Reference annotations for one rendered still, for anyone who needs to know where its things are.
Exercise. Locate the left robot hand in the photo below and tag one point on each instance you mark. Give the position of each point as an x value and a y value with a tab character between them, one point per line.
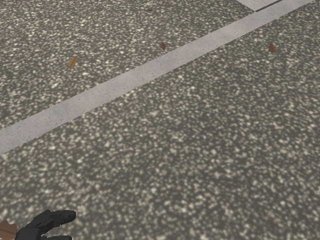
43	223

